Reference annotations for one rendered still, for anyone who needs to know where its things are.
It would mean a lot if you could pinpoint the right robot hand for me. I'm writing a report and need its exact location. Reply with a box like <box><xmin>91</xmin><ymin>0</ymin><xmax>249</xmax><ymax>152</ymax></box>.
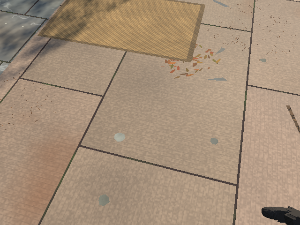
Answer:
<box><xmin>262</xmin><ymin>206</ymin><xmax>300</xmax><ymax>225</ymax></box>

